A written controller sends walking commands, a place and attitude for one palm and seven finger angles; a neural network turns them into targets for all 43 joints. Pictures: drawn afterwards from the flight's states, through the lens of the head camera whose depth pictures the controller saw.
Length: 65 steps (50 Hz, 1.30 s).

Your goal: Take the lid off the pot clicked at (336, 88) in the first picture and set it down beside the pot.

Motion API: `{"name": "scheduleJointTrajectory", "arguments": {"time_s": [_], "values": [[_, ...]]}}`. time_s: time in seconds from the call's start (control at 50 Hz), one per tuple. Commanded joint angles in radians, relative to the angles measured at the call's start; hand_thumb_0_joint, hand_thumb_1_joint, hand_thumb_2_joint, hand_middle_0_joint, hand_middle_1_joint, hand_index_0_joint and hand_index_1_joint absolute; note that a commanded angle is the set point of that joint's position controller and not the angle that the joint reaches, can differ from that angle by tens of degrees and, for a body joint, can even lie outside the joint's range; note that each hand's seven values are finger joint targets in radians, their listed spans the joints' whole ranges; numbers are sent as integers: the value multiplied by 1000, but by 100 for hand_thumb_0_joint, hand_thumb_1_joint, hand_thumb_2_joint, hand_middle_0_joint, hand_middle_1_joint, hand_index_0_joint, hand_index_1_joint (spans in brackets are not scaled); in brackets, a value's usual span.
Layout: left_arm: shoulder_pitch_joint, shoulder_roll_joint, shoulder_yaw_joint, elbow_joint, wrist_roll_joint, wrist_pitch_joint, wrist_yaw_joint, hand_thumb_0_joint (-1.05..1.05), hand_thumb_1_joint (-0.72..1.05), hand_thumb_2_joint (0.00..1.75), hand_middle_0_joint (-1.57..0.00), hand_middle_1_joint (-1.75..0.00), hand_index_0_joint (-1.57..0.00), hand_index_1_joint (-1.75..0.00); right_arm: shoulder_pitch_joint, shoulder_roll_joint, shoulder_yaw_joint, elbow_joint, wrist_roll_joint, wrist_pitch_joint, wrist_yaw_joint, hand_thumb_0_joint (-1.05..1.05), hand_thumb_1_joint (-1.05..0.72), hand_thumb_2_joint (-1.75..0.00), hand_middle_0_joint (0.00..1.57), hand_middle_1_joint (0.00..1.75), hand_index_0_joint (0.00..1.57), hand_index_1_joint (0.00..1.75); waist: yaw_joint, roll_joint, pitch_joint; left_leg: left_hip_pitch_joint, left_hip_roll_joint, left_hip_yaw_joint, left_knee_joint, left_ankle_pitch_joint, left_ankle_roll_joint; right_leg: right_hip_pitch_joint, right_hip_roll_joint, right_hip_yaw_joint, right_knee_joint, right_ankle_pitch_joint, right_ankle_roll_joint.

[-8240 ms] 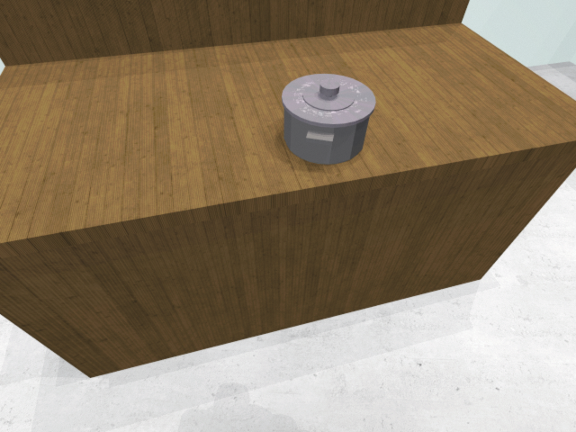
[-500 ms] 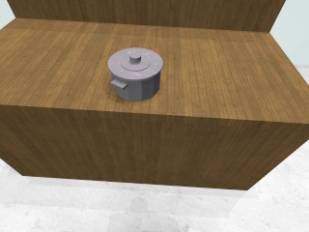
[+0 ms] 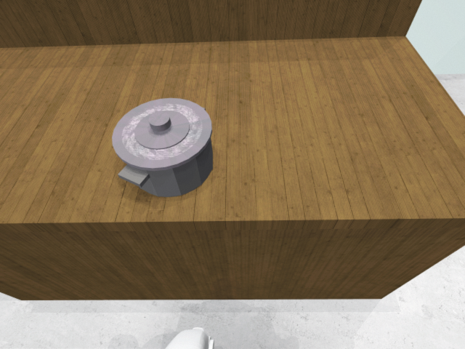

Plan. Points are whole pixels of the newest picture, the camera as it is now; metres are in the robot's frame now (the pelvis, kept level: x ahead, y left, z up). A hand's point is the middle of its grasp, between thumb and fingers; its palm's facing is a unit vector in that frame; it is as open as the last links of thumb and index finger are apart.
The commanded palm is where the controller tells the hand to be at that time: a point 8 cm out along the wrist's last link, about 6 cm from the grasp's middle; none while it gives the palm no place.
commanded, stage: come to a stop and stand still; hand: left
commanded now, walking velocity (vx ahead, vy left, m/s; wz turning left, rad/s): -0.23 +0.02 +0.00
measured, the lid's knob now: (160, 121) +0.49 +0.18 +0.11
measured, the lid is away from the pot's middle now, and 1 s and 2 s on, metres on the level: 0.00 0.00 0.00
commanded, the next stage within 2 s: look again from close up in 1.24 s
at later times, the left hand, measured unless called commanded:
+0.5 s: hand out of the picture +0.01 +0.25 -0.17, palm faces +0.01 -0.97 -0.24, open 7.3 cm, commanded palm none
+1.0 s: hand out of the picture -0.07 +0.18 -0.18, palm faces +0.11 -0.98 -0.18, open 7.3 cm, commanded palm none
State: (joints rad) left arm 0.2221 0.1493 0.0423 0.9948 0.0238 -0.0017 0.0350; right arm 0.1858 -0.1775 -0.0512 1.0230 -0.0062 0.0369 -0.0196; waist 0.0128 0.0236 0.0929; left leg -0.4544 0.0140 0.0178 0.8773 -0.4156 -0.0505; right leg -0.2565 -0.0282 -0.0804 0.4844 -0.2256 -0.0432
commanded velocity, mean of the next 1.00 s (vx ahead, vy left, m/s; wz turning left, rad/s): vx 0.01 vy -0.02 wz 0.00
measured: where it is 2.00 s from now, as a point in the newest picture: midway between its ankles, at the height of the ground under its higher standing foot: outside the picture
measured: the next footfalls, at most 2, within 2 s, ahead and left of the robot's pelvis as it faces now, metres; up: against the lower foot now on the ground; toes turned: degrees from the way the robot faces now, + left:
left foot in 0.16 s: +0.09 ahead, +0.15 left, +0.00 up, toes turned +2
right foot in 0.60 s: -0.06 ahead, -0.09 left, +0.00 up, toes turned -3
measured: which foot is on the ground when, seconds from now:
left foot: up 0.00-0.14, down 0.16-0.60, up 0.62-0.96, down 0.98-1.00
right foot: down 0.00-0.16, up 0.18-0.58, down 0.60-1.00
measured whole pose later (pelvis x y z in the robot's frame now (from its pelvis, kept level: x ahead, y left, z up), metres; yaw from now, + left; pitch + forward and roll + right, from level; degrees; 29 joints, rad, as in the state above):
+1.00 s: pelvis -0.01 +0.03 -0.01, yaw +1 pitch +0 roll +1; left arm 0.36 0.10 0.02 1.13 0.02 -0.01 0.04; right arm 0.22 -0.17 -0.04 1.09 -0.01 0.01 -0.03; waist 0.03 -0.01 0.06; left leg -0.23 -0.01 0.05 0.50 -0.24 0.00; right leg -0.10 -0.03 -0.03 0.51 -0.41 0.00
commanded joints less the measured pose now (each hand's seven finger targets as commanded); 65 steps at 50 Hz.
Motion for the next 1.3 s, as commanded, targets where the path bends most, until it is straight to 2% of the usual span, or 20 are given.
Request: {"name": "scheduleJointTrajectory", "arguments": {"time_s": [0.0,0.1,0.14,0.16,0.18,0.22,0.3,0.44,0.52,0.54,0.58,0.6,0.7,0.78,0.86,0.94,0.98,1.02,1.18,1.28], "values": [[63,210,53,-51,1,-2,16,0,90,90,-20,-30,-20,-30,34,-64,-20,-53,3,3,-5,0,-90,-90,20,30,20,30,15,-184,-130,12,-6,-23,-21,-17,-8,136,-306,202,-62,801,-181],[7,204,51,-68,-7,17,15,0,90,90,-20,-30,-20,-30,99,-65,-24,-38,2,-11,-3,0,-90,-90,20,30,20,30,-40,-162,-151,282,6,-1,-424,327,8,30,-197,139,65,479,-60],[101,120,31,-69,-18,31,19,0,90,90,-20,-30,-20,-30,105,-193,-41,-69,-7,-28,-5,0,-90,-90,20,30,20,30,-20,231,-209,385,374,-360,-517,985,172,-146,21,19,370,-380,72],[84,138,31,-67,-18,40,28,0,90,90,-20,-30,-20,-30,110,-206,-39,-79,-15,-16,-11,0,-90,-90,20,30,20,30,-49,177,-191,274,394,-336,-514,1024,254,-95,45,110,539,-453,60],[72,131,31,-76,-15,38,26,0,90,90,-20,-30,-20,-30,82,-178,-27,-89,-22,-17,-14,0,-90,-90,20,30,20,30,-34,121,-132,204,361,-256,-522,911,253,-103,32,129,619,-416,52],[74,156,46,-43,-5,49,18,0,90,90,-20,-30,-20,-30,10,-137,-13,-99,-21,-23,-31,0,-90,-90,20,30,20,30,-10,220,-114,196,292,-253,-547,723,221,-178,40,178,696,-303,65],[86,163,44,-32,-6,55,-5,0,90,90,-20,-30,-20,-30,6,-146,-12,-104,-16,-27,-33,0,-90,-90,20,30,20,30,-14,108,-148,265,256,-213,-596,433,200,-203,33,160,677,-192,88],[67,126,16,-22,-5,55,-21,0,90,90,-20,-30,-20,-30,66,-161,-29,-62,-22,-19,-16,0,-90,-90,20,30,20,30,-52,180,-97,245,230,-283,-723,-74,172,-70,22,74,256,-281,63],[233,98,8,60,-13,37,-17,0,90,90,-20,-30,-20,-30,57,-162,-37,-36,-20,-9,-6,0,-90,-90,20,30,20,30,5,120,-109,142,145,-187,-718,-163,96,191,61,-5,-104,-130,33],[264,119,8,75,-9,29,-11,0,90,90,-20,-30,-20,-30,54,-125,-31,-26,-11,-7,-3,0,-90,-90,20,30,20,30,16,56,-77,78,87,-135,-653,-155,62,247,30,37,-205,-111,21],[204,210,17,55,-2,19,-1,0,90,90,-20,-30,-20,-30,48,-27,-8,-40,-6,2,1,0,-90,-90,20,30,20,30,-8,-250,8,50,-35,-2,-325,-41,9,15,-237,384,-439,-505,-84],[95,226,14,16,-2,17,1,0,90,90,-20,-30,-20,-30,46,-58,-13,-42,-16,0,6,0,-90,-90,20,30,20,30,-24,-200,49,70,-19,-16,-189,-15,17,-112,-309,437,-477,-538,-130],[124,150,7,51,-10,-34,-3,0,90,90,-20,-30,-20,-30,86,-62,-7,9,-13,-30,20,0,-90,-90,20,30,20,30,-13,-132,63,-39,1,-5,-95,91,30,108,-218,252,-312,47,-101],[239,140,12,97,-7,-42,7,0,90,90,-20,-30,-20,-30,45,-56,1,-2,-8,-38,5,0,-90,-90,20,30,20,30,32,-161,-27,-80,0,7,-121,25,18,322,-257,239,-168,578,-124],[248,133,13,114,-6,-31,18,0,90,90,-20,-30,-20,-30,22,-45,9,-2,1,-37,-5,0,-90,-90,20,30,20,30,41,-218,-74,9,-19,22,-222,23,23,339,-251,225,-79,825,-121],[181,123,8,101,-16,-23,19,0,90,90,-20,-30,-20,-30,132,-65,2,50,3,-52,-17,0,-90,-90,20,30,20,30,-21,-171,-151,413,21,10,-457,506,62,124,-128,127,67,660,-9],[184,60,-6,94,-16,-17,28,0,90,90,-20,-30,-20,-30,184,-122,-8,68,-2,-54,-25,0,-90,-90,20,30,20,30,-32,48,-183,556,195,-124,-377,961,153,-31,-51,73,98,123,36],[172,51,-9,109,-16,2,28,0,90,90,-20,-30,-20,-30,139,-107,4,78,-3,-47,-30,0,-90,-90,20,30,20,30,-11,161,-107,451,218,-155,-442,986,192,-12,-34,54,108,-198,49],[157,102,-10,133,-11,-9,20,0,90,90,-20,-30,-20,-30,34,-61,13,40,-1,-37,-22,0,-90,-90,20,30,20,30,-6,-60,-62,324,81,-65,-411,557,83,109,-119,116,-98,342,16],[109,110,-9,105,-13,-12,18,0,90,90,-20,-30,-20,-30,45,-66,13,51,-5,-42,-17,0,-90,-90,20,30,20,30,-12,-59,-92,342,86,-68,-445,520,77,128,-116,102,-108,303,19]]}}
